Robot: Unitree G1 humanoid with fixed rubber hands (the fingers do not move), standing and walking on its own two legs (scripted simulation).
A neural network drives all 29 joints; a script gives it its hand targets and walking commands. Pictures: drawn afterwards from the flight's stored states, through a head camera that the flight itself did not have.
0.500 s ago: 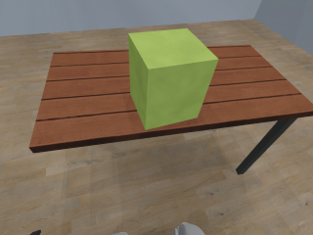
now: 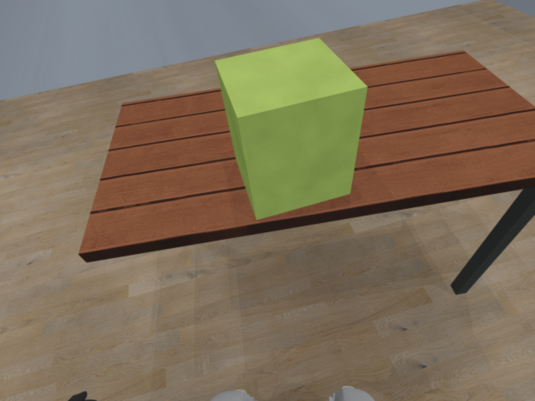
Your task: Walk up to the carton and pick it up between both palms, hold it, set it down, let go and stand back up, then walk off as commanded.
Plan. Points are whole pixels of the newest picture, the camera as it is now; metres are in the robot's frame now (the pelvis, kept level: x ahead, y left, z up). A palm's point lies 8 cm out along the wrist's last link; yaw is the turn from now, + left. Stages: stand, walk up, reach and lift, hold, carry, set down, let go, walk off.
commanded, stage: walk up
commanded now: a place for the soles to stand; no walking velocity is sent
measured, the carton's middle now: (286, 131) +0.60 -0.04 +0.07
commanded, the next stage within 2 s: none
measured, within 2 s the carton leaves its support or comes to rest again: neither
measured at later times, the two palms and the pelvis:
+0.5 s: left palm out of the picture +0.11 +0.33 -0.07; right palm out of the picture +0.09 -0.29 -0.10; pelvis +0.02 +0.01 +0.00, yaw +2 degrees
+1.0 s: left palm out of the picture +0.10 +0.32 -0.09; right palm out of the picture +0.10 -0.30 -0.10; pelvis +0.02 +0.01 -0.01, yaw +4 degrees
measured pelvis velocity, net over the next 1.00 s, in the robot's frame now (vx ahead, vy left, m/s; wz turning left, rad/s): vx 0.02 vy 0.01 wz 0.07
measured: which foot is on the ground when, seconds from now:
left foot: up 0.00-0.04, down 0.06-1.00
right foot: down 0.00-0.08, up 0.10-0.30, down 0.32-1.00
